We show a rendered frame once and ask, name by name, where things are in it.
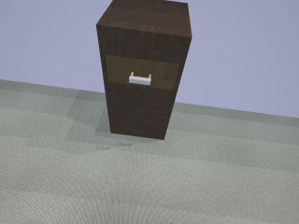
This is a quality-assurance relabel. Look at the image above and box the drawer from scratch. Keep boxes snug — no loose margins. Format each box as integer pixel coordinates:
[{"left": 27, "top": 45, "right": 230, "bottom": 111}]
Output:
[{"left": 105, "top": 55, "right": 179, "bottom": 90}]

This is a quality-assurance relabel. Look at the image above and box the handle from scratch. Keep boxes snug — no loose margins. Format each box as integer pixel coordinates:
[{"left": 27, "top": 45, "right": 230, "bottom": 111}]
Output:
[{"left": 129, "top": 72, "right": 151, "bottom": 85}]

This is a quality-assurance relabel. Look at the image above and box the cabinet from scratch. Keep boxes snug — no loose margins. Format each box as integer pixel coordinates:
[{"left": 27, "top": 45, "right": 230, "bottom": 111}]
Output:
[{"left": 96, "top": 0, "right": 192, "bottom": 140}]

